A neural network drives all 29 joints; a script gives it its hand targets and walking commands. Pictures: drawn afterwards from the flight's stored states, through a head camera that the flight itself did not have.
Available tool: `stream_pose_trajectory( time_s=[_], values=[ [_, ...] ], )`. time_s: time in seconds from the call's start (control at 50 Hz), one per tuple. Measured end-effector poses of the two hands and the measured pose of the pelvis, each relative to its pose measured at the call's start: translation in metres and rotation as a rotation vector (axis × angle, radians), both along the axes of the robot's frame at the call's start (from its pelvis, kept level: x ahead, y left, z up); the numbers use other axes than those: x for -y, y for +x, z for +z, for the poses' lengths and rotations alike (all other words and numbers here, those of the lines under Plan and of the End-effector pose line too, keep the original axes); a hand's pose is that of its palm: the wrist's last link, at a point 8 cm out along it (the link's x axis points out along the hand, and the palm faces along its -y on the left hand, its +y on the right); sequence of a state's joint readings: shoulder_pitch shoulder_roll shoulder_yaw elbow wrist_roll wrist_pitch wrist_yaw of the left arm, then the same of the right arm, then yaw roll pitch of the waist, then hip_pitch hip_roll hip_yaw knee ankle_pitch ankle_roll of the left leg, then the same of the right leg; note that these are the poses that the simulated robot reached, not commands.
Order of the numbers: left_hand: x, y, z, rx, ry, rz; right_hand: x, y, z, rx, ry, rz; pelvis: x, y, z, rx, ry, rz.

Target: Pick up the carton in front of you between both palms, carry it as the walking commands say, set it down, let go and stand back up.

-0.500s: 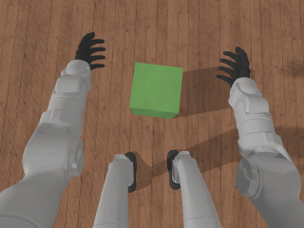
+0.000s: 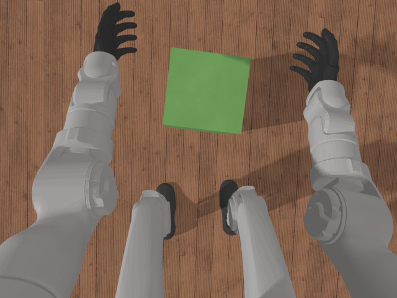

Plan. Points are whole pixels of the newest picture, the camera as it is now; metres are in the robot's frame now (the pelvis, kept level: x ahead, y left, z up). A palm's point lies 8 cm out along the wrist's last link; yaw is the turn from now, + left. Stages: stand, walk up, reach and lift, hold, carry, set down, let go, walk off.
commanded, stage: reach and lift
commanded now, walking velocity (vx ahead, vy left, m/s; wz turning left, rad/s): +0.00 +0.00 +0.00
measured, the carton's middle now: (203, 98) +0.49 -0.03 -0.46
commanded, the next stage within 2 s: none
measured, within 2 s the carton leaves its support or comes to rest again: leaves its support in 1.46 s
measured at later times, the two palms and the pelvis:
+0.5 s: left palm (138, 85) +0.51 +0.15 -0.36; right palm (272, 101) +0.47 -0.21 -0.36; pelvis -0.06 +0.00 -0.20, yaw +0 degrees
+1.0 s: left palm (146, 86) +0.52 +0.14 -0.39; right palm (266, 99) +0.48 -0.20 -0.39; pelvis -0.05 -0.01 -0.22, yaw +0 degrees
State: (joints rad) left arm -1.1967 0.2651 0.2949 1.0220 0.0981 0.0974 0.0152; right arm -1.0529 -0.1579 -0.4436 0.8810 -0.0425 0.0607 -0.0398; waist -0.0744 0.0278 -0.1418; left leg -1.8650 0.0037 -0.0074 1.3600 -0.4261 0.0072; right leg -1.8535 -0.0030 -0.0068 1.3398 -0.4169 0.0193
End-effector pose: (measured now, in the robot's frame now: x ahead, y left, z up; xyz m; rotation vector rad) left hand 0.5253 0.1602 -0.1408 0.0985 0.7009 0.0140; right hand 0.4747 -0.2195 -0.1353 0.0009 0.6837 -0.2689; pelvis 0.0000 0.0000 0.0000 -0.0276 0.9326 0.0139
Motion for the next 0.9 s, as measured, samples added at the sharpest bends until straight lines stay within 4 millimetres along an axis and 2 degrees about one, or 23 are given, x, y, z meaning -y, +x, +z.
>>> stream_pose_trajectory(
  time_s=[0.16,0.3,0.42,0.58,0.7,0.8,0.9],
  values=[
    [-0.005,-0.012,-0.099,0.013,0.015,0.018,-0.001,-0.009,-0.098,-0.005,-0.007,-0.005,0.002,-0.023,-0.083,0.024,0.001,-0.001],
    [-0.003,-0.013,-0.159,0.019,0.013,0.025,-0.001,-0.01,-0.16,-0.011,-0.004,-0.011,0.002,-0.047,-0.148,0.125,-0.002,-0.001],
    [0.003,-0.011,-0.197,-0.003,0.007,0.029,-0.008,-0.008,-0.2,-0.034,0.007,-0.004,0.002,-0.059,-0.183,0.211,-0.003,-0.002],
    [0.005,-0.012,-0.248,-0.039,0.008,0.024,-0.011,-0.007,-0.252,-0.074,0.007,0.016,0.003,-0.062,-0.21,0.273,-0.003,-0.005],
    [0.007,-0.007,-0.266,-0.017,0.001,0.026,-0.01,0.0,-0.271,-0.061,-0.001,0.024,0.005,-0.058,-0.223,0.308,0.001,0.0],
    [0.014,-0.003,-0.26,0.007,-0.002,0.018,-0.012,0.008,-0.264,-0.035,0.007,0.031,0.006,-0.053,-0.227,0.316,0.003,-0.002],
    [0.019,-0.006,-0.252,-0.012,-0.003,0.011,-0.015,0.006,-0.256,-0.048,0.012,0.038,0.006,-0.051,-0.224,0.299,0.002,-0.005]
  ],
)
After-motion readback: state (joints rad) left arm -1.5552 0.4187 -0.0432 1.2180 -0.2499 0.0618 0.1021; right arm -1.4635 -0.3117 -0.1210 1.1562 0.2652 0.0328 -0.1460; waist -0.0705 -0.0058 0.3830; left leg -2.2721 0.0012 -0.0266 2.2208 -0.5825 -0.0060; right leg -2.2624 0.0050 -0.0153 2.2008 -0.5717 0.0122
